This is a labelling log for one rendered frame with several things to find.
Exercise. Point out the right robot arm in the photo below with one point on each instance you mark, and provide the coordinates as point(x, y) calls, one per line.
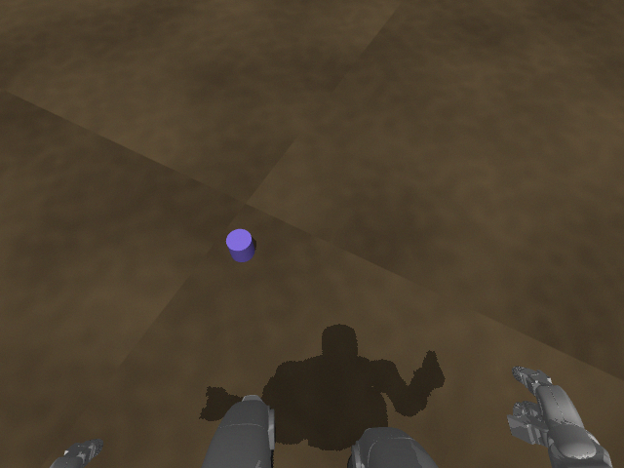
point(571, 446)

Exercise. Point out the right robot hand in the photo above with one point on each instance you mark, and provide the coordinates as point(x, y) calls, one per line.
point(530, 422)

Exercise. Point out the can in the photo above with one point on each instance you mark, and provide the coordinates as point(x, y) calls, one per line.
point(240, 244)

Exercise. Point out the left robot hand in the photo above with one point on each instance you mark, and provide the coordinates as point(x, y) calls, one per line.
point(79, 455)

